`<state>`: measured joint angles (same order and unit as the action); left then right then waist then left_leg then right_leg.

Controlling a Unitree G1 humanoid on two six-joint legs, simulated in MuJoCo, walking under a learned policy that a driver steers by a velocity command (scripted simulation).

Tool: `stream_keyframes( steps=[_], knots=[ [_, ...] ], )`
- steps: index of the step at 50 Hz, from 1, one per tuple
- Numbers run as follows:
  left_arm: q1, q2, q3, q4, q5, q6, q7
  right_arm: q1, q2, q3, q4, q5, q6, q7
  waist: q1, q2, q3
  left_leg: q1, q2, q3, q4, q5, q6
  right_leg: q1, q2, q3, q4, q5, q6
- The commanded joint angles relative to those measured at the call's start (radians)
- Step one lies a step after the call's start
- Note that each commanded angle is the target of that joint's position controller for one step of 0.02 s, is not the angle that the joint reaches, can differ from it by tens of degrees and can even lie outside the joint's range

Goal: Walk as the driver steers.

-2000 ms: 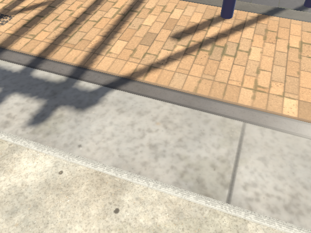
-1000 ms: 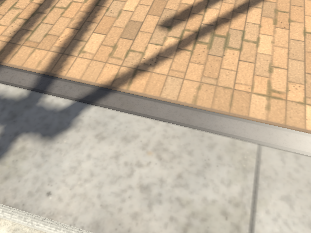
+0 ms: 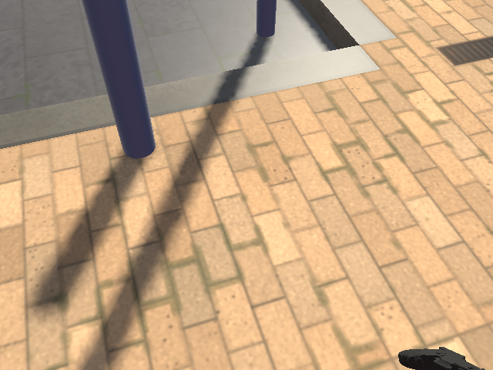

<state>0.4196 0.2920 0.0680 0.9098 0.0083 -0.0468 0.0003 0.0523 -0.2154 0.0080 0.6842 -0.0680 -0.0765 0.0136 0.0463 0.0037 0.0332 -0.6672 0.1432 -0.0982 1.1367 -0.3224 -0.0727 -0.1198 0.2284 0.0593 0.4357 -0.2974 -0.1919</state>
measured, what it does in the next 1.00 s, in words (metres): walks ahead, turning right: left foot, then right foot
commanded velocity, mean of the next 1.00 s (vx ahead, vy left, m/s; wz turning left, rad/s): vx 0.69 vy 0.00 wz -0.68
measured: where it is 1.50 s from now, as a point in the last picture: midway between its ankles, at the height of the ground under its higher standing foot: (305, 282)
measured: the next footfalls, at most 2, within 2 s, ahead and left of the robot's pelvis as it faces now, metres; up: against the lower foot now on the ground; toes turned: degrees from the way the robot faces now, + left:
left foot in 0.20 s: +0.41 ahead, +0.17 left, +0.00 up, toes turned -14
right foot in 0.64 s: +0.70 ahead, -0.19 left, +0.00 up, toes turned -37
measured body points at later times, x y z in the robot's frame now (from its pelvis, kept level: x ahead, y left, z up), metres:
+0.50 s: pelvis +0.44 +0.02 +0.00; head +0.46 +0.01 +0.45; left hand +0.78 +0.12 -0.04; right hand +0.26 -0.22 -0.12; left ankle +0.37 +0.18 -0.73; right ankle +0.52 -0.13 -0.65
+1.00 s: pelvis +0.69 -0.11 +0.01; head +0.72 -0.14 +0.46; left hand +0.90 +0.05 -0.12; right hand +0.64 -0.38 -0.12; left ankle +0.85 -0.05 -0.70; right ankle +0.67 -0.17 -0.73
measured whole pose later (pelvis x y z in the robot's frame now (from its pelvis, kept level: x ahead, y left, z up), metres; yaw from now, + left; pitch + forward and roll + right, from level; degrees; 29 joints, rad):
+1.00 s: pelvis +0.69 -0.11 +0.01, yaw -39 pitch +0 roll -1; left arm 0.29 0.23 0.02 0.83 0.02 -0.04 -0.01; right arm 0.20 -0.23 -0.01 0.75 -0.02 0.02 -0.02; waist 0.03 0.05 0.07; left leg -0.52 0.08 0.00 0.77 -0.20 -0.01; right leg -0.21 0.13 -0.02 0.38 -0.17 -0.11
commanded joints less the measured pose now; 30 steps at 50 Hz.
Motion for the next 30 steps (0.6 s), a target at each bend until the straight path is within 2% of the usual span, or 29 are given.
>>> stream_keyframes(
  steps=[1,2,4,5,6,7,8,9,10,11,12,13,14,15,16,18,20,23,24,25,26,27,28,29,30],
  knots=[
    [-0.072,0.161,0.040,-0.104,-0.009,-0.047,0.000,-0.066,-0.099,-0.015,-0.093,0.015,0.010,0.012,-0.040,0.041,0.084,0.110,-0.037,0.102,-0.268,0.216,-0.012,-0.229,-0.209,0.288,-0.247,0.415,-0.128],
    [-0.049,0.169,0.046,-0.102,-0.013,-0.046,-0.006,-0.094,-0.089,-0.011,-0.106,0.024,0.008,0.015,-0.014,0.020,0.064,0.155,-0.062,0.115,-0.361,0.307,0.002,-0.208,-0.198,0.278,-0.241,0.480,-0.104],
    [-0.010,0.183,0.054,-0.099,-0.020,-0.044,-0.013,-0.134,-0.093,-0.009,-0.133,0.040,0.006,0.012,0.026,-0.026,0.028,0.213,-0.102,0.122,-0.475,0.393,0.026,-0.126,-0.221,0.303,-0.226,0.589,-0.073],
    [-0.008,0.186,0.056,-0.101,-0.021,-0.042,-0.012,-0.140,-0.107,-0.012,-0.144,0.044,0.005,0.009,0.028,-0.039,0.018,0.242,-0.114,0.112,-0.531,0.395,0.037,-0.080,-0.233,0.314,-0.202,0.632,-0.056],
    [-0.019,0.193,0.059,-0.107,-0.020,-0.042,-0.008,-0.112,-0.128,-0.019,-0.143,0.043,0.003,0.004,0.011,-0.043,-0.006,0.306,-0.132,0.100,-0.588,0.379,0.046,-0.043,-0.235,0.322,-0.154,0.702,-0.031],
    [-0.027,0.210,0.062,-0.111,-0.017,-0.042,-0.005,-0.051,-0.166,-0.034,-0.129,0.044,0.001,-0.006,-0.018,-0.050,-0.055,0.394,-0.158,0.091,-0.611,0.335,0.053,0.001,-0.237,0.333,-0.063,0.824,-0.005],
    [-0.051,0.243,0.069,-0.119,-0.008,-0.042,-0.007,0.067,-0.220,-0.057,-0.102,0.050,-0.003,-0.019,-0.086,-0.051,-0.140,0.520,-0.170,0.076,-0.603,0.258,0.063,0.027,-0.235,0.336,0.099,0.904,0.019],
    [-0.115,0.262,0.072,-0.134,-0.003,-0.045,-0.013,0.266,-0.258,-0.078,-0.056,0.053,-0.006,-0.036,-0.213,-0.049,-0.230,0.733,-0.145,0.081,-0.610,0.207,0.069,-0.051,-0.206,0.317,0.328,0.867,0.037],
    [-0.152,0.161,0.045,-0.166,0.002,-0.055,-0.016,0.478,-0.324,-0.103,-0.016,0.029,-0.007,-0.058,-0.290,0.029,-0.344,0.975,0.014,-0.063,-0.590,-0.054,0.091,-0.216,-0.152,0.261,0.647,0.563,0.049],
    [-0.034,-0.006,0.000,-0.214,-0.041,-0.050,-0.009,0.455,-0.382,-0.110,-0.019,-0.022,-0.010,-0.053,-0.158,0.321,-0.429,1.151,0.327,-0.562,-0.745,-0.249,0.158,-0.508,-0.057,0.155,0.929,-0.248,0.072],
    [-0.037,0.070,-0.008,-0.227,-0.027,-0.037,0.001,0.337,-0.337,-0.118,-0.034,-0.003,-0.003,-0.039,-0.117,0.324,-0.391,1.045,0.330,-0.788,-0.872,-0.453,0.198,-0.621,-0.133,0.094,0.999,-0.147,0.057],
    [-0.113,0.119,0.002,-0.208,-0.003,-0.019,-0.003,0.236,-0.225,-0.094,-0.052,0.008,0.002,-0.034,-0.112,0.174,-0.225,0.884,0.266,-0.597,-0.883,-0.482,0.195,-0.643,-0.204,0.062,0.970,-0.036,0.063],
    [-0.150,0.126,0.004,-0.208,0.011,-0.008,-0.018,0.216,-0.180,-0.083,-0.036,0.011,0.005,-0.030,-0.104,0.075,-0.132,0.767,0.222,-0.436,-0.879,-0.315,0.190,-0.629,-0.237,0.039,0.933,0.006,0.072],
    [-0.185,0.111,0.003,-0.219,0.021,0.003,-0.035,0.240,-0.169,-0.079,-0.010,0.009,0.003,-0.029,-0.098,0.049,-0.084,0.693,0.187,-0.312,-0.890,-0.174,0.176,-0.619,-0.264,0.035,0.916,0.009,0.079],
    [-0.197,0.081,-0.004,-0.240,0.028,0.017,-0.051,0.272,-0.157,-0.073,0.024,0.015,-0.004,-0.029,-0.080,0.064,-0.044,0.629,0.168,-0.219,-0.908,-0.098,0.168,-0.615,-0.287,0.032,0.910,0.010,0.086],
    [-0.247,0.038,-0.021,-0.285,0.026,0.040,-0.066,0.307,-0.136,-0.068,0.072,0.039,-0.027,-0.012,-0.055,0.085,-0.001,0.590,0.164,-0.093,-0.944,0.042,0.148,-0.664,-0.325,0.021,0.903,0.030,0.091],
    [-0.310,0.037,-0.029,-0.330,0.027,0.048,-0.075,0.298,-0.138,-0.067,0.084,0.047,-0.042,-0.003,-0.039,0.082,0.019,0.551,0.147,0.047,-0.979,0.198,0.135,-0.681,-0.333,-0.002,0.868,0.115,0.096],
    [-0.377,0.048,-0.035,-0.368,0.016,0.052,-0.084,0.271,-0.161,-0.069,0.096,0.040,-0.056,-0.003,-0.012,0.075,0.058,0.520,0.092,0.242,-1.013,0.370,0.113,-0.657,-0.323,-0.050,0.713,0.261,0.092],
    [-0.417,0.049,-0.040,-0.386,0.019,0.051,-0.090,0.289,-0.175,-0.071,0.103,0.039,-0.059,-0.004,-0.017,0.062,0.091,0.523,0.094,0.283,-1.022,0.448,0.109,-0.643,-0.326,-0.087,0.619,0.283,0.082],
    [-0.465,0.040,-0.047,-0.395,0.028,0.045,-0.096,0.302,-0.170,-0.068,0.114,0.042,-0.058,-0.007,-0.027,0.027,0.136,0.516,0.075,0.325,-1.025,0.573,0.104,-0.603,-0.306,-0.130,0.497,0.302,0.075],
    [-0.499,0.025,-0.054,-0.397,0.035,0.034,-0.102,0.328,-0.176,-0.067,0.125,0.044,-0.056,-0.011,-0.041,0.008,0.153,0.522,0.058,0.358,-1.014,0.730,0.099,-0.536,-0.268,-0.186,0.384,0.320,0.064],
    [-0.491,0.021,-0.055,-0.384,0.039,0.025,-0.104,0.355,-0.203,-0.071,0.130,0.046,-0.054,-0.016,-0.046,0.018,0.127,0.562,0.049,0.365,-0.969,0.956,0.097,-0.453,-0.210,-0.232,0.317,0.325,0.054],
    [-0.429,0.028,-0.052,-0.361,0.045,0.016,-0.101,0.365,-0.245,-0.078,0.129,0.051,-0.048,-0.024,-0.016,0.055,0.076,0.601,0.060,0.362,-0.882,1.153,0.098,-0.354,-0.162,-0.243,0.273,0.306,0.045],
    [-0.321,0.050,-0.040,-0.323,0.051,0.009,-0.093,0.362,-0.287,-0.087,0.126,0.059,-0.037,-0.032,0.038,0.083,0.001,0.613,0.074,0.353,-0.730,1.265,0.099,-0.218,-0.123,-0.230,0.234,0.279,0.035],
    [-0.154,0.079,-0.023,-0.266,0.054,0.002,-0.080,0.348,-0.309,-0.090,0.120,0.064,-0.025,-0.036,0.109,0.104,-0.091,0.598,0.092,0.334,-0.527,1.280,0.108,-0.040,-0.103,-0.182,0.196,0.288,0.012]
  ],
)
